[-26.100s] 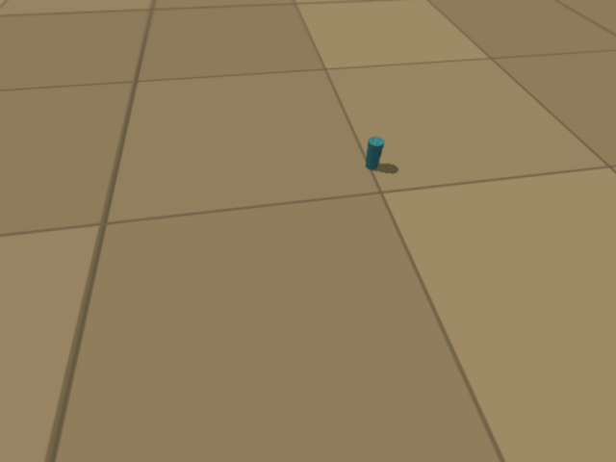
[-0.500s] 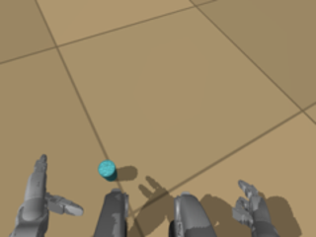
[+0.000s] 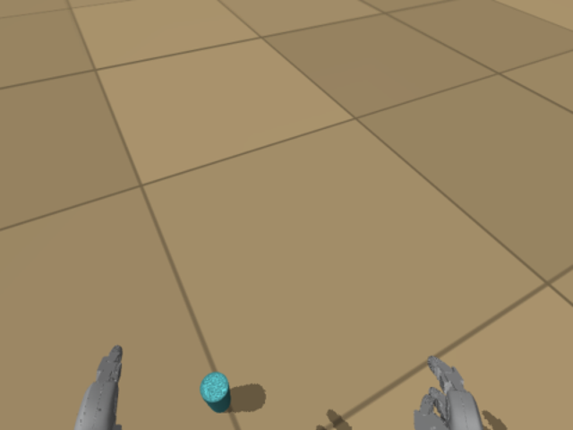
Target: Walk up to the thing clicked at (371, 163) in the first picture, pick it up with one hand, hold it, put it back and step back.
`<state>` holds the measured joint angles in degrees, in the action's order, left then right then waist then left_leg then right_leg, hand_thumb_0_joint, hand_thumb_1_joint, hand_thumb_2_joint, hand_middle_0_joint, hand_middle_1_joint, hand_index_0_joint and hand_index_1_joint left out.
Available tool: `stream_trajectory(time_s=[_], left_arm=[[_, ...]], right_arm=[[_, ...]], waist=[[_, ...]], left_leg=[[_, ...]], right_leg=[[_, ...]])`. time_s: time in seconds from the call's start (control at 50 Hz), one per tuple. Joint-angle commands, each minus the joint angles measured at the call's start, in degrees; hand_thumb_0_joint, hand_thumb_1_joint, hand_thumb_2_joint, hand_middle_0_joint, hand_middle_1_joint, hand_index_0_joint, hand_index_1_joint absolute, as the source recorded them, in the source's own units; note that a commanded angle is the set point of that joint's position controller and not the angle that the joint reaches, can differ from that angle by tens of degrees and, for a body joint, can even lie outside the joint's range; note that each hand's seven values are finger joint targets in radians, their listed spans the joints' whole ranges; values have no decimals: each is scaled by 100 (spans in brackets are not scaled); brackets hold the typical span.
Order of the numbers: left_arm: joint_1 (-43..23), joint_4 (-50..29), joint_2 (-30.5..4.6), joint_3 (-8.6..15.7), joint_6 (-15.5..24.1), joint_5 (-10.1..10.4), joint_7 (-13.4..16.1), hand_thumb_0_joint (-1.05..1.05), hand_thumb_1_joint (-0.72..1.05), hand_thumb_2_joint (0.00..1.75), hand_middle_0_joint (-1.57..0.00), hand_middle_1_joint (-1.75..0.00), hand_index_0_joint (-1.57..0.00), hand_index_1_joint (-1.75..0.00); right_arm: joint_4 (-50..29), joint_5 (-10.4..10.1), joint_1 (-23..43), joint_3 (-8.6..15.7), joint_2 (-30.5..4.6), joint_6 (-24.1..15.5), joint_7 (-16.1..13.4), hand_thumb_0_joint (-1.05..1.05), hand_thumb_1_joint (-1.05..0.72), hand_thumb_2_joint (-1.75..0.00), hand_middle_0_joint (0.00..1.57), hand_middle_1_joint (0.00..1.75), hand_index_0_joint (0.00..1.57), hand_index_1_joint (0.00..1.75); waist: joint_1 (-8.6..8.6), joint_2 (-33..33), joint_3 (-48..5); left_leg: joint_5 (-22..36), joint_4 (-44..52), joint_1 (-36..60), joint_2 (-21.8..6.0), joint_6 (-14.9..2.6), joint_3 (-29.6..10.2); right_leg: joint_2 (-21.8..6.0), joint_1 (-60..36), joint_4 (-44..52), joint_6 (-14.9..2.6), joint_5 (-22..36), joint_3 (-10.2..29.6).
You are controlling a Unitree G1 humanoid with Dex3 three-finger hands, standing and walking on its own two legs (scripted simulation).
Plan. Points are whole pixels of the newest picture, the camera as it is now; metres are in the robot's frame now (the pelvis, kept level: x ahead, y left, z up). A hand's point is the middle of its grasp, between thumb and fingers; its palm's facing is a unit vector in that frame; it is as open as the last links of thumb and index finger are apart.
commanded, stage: home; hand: left
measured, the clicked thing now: (217, 394) +0.35 +0.18 -0.64
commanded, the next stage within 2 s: stand in 1.60 s
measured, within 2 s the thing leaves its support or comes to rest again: neither
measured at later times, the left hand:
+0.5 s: hand (157, 428) +0.16 +0.17 -0.05, palm faces +0.11 -0.95 -0.28, open 17.7 cm
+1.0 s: hand out of the picture +0.15 +0.17 -0.05, palm faces +0.11 -0.95 -0.28, open 17.7 cm
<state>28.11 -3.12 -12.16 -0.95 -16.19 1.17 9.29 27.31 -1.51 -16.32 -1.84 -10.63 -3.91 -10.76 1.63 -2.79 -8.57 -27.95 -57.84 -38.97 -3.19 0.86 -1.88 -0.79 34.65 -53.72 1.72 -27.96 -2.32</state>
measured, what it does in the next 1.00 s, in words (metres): stands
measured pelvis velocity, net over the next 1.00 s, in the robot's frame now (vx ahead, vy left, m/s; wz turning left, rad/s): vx -0.02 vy -0.01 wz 0.01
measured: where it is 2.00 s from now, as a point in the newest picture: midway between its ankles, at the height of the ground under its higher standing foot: outside the picture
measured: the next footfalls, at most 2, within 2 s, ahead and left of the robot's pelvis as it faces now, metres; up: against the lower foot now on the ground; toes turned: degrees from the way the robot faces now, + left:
none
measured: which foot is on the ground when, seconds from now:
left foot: down 0.00-1.00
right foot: down 0.00-1.00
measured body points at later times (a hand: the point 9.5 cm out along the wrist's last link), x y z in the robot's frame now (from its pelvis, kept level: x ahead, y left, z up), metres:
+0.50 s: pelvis -0.01 -0.02 +0.01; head +0.01 -0.02 +0.46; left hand +0.15 +0.22 -0.03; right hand +0.15 -0.25 -0.07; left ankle +0.01 +0.12 -0.68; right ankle -0.01 -0.14 -0.68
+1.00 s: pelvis -0.02 -0.01 +0.01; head +0.00 -0.01 +0.46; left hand +0.14 +0.22 -0.03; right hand +0.15 -0.25 -0.06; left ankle +0.01 +0.12 -0.68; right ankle -0.01 -0.14 -0.68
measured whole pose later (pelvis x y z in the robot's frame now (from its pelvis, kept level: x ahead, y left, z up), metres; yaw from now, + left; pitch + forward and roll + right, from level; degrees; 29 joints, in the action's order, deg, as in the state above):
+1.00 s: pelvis -0.02 -0.01 +0.01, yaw +0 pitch +6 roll -2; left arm 26.3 0.9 -11.6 -0.3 -15.0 0.9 7.3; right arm 29.3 -0.9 -15.5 -1.6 -11.4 -7.0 -10.5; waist 1.3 -2.2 -5.7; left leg -24.9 -54.4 -36.0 -3.4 1.9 -2.3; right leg -0.5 32.3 -51.9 0.6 -25.9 -2.7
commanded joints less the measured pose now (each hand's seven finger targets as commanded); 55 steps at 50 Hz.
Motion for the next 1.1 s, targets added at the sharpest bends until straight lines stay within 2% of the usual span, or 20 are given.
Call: stream_trajectory(time_s=[0.0, 0.08, 0.2, 0.24, 0.26, 0.34, 0.36, 0.54, 0.58, 0.62, 0.7, 0.72, 0.74, 0.78, 0.82, 0.86, 0.94, 1.0, 1.04, 1.08], left_arm=[[-247, -909, -541, 355, 274, -102, 11, 0, -61, 0, -4, -4, -4, -4], [-277, -776, -444, 249, 285, -112, -33, 0, -61, 0, -4, -4, -4, -4], [-331, -706, -493, 282, 281, -109, -54, 0, -61, 1, -4, -4, -4, -4], [-521, -1063, -719, 440, 329, -93, -34, 0, -61, 1, -4, -4, -4, -4], [-99, -435, -415, 275, 274, -106, -62, 0, -61, 1, -4, -4, -4, -4], [-419, -923, -668, 420, 342, -95, -57, 0, -59, 3, -5, -5, -5, -5], [-176, -469, -479, 340, 302, -85, -82, 0, -61, 1, -4, -4, -4, -4], [-410, -751, -600, 426, 358, -82, -81, 0, -60, 2, -5, -4, -5, -4], [-256, -482, -412, 283, 343, -87, -105, 0, -61, 1, -4, -4, -4, -4], [-365, -626, -561, 410, 362, -88, -87, 0, -61, 2, -5, -4, -5, -4], [-388, -624, -502, 350, 359, -69, -109, 0, -61, 2, -5, -4, -5, -4], [-461, -761, -602, 437, 380, -76, -92, 0, -61, 1, -4, -4, -4, -4], [-286, -449, -444, 322, 356, -87, -108, 0, -61, 2, -5, -4, -5, -4], [-523, -874, -622, 448, 399, -69, -99, 0, -61, 2, -5, -4, -5, -4], [-300, -528, -472, 334, 360, -73, -116, 0, -61, 2, -4, -4, -4, -4], [-443, -779, -558, 409, 400, -80, -109, 0, -60, 2, -5, -4, -5, -4], [-322, -558, -470, 345, 385, -82, -116, 0, -61, 1, -4, -4, -4, -4], [-639, -1003, -691, 455, 431, -87, -97, 0, -61, 1, -4, -4, -4, -4], [-229, -483, -373, 249, 382, -91, -122, 0, -61, 1, -4, -4, -4, -4], [-611, -1013, -675, 465, 441, -82, -88, 0, -61, 2, -5, -4, -5, -4]], right_arm=[[-874, 88, 373, 310, -756, -383, -57, 0, -90, -90, 20, 30, 20, 30], [-854, 104, 384, 294, -750, -455, -41, 0, -90, -90, 20, 30, 20, 30], [-818, 102, 455, 264, -748, -509, -41, 0, -90, -90, 20, 30, 20, 30], [-779, 92, 432, 255, -733, -506, -43, 0, -90, -90, 20, 30, 20, 30], [-814, 96, 460, 253, -737, -513, -37, 0, -90, -90, 20, 30, 20, 30], [-793, 95, 459, 268, -745, -513, -47, 0, -90, -90, 20, 30, 20, 30], [-800, 90, 484, 248, -736, -518, -34, 0, -90, -90, 20, 30, 20, 30], [-747, 87, 465, 274, -735, -559, -59, 0, -90, -90, 20, 30, 20, 30], [-744, 99, 463, 278, -737, -556, -55, 0, -90, -90, 20, 30, 20, 30], [-764, 96, 504, 286, -746, -570, -63, 0, -90, -90, 20, 30, 20, 30], [-767, 89, 506, 268, -733, -587, -61, 0, -90, -90, 20, 30, 20, 30], [-738, 92, 503, 276, -734, -587, -62, 0, -90, -90, 20, 30, 20, 30], [-732, 99, 502, 275, -734, -592, -62, 0, -90, -90, 20, 30, 20, 30], [-752, 93, 500, 276, -735, -597, -54, 0, -90, -90, 20, 30, 20, 30], [-749, 91, 512, 264, -734, -606, -48, 0, -90, -90, 20, 30, 20, 30], [-734, 97, 490, 272, -726, -609, -56, 0, -90, -90, 20, 30, 20, 30], [-746, 101, 520, 272, -736, -632, -56, 0, -90, -90, 20, 30, 20, 30], [-706, 99, 486, 272, -737, -645, -62, 0, -90, -90, 20, 30, 20, 30], [-733, 96, 507, 263, -730, -666, -56, 0, -90, -90, 20, 30, 20, 30], [-695, 103, 491, 278, -740, -672, -63, 0, -90, -90, 20, 30, 20, 30]], waist=[[20, -26, -295], [51, -97, -257], [29, -22, -234], [-34, -52, -351], [21, 204, -199], [-12, 83, -345], [-7, 251, -155], [-22, 107, -265], [30, 256, -248], [-16, 227, -213], [2, 138, -135], [-35, 212, -215], [4, 297, -81], [-51, 49, -238], [-8, 147, -50], [-6, 56, -260], [-7, 195, -107], [-53, -77, -262], [-6, 187, -99], [-57, 4, -198]], left_leg=[[1334, 1129, 716, 171, -42, 32], [1379, 1167, 827, 194, -29, 57], [1326, 1168, 883, 221, -48, 102], [1362, 1141, 888, 255, -61, 132], [1268, 1144, 812, 248, -80, 142], [1232, 1115, 827, 277, -94, 203], [1175, 1110, 739, 286, -105, 203], [1205, 1121, 851, 264, -100, 231], [1224, 1132, 858, 249, -108, 201], [1138, 1131, 790, 262, -111, 210], [1003, 1164, 786, 275, -107, 244], [1022, 1177, 809, 273, -111, 227], [928, 1192, 758, 271, -124, 237], [972, 1206, 820, 275, -102, 231], [899, 1227, 770, 267, -107, 226], [946, 1242, 886, 252, -94, 210], [861, 1247, 762, 256, -101, 194], [952, 1271, 882, 253, -75, 202], [937, 1263, 821, 239, -91, 199], [861, 1282, 832, 247, -79, 190]], right_leg=[[241, -145, 790, -227, 1152, -236], [235, -196, 838, -220, 1205, -220], [214, -285, 974, -192, 1199, -193], [187, -393, 1012, -175, 1284, -171], [197, -332, 1040, -162, 1210, -168], [167, -377, 1115, -146, 1238, -120], [157, -348, 1145, -128, 1186, -110], [154, -352, 1140, -142, 1209, -76], [176, -370, 1119, -142, 1226, -106], [162, -340, 1163, -141, 1145, -104], [146, -307, 1213, -138, 1010, -71], [153, -352, 1218, -143, 999, -84], [156, -281, 1222, -137, 916, -73], [153, -342, 1203, -163, 945, -81], [173, -264, 1204, -153, 865, -108], [181, -301, 1170, -174, 893, -98], [195, -244, 1182, -174, 813, -139], [188, -297, 1140, -196, 883, -117], [204, -242, 1141, -189, 871, -139], [197, -256, 1157, -200, 784, -135]])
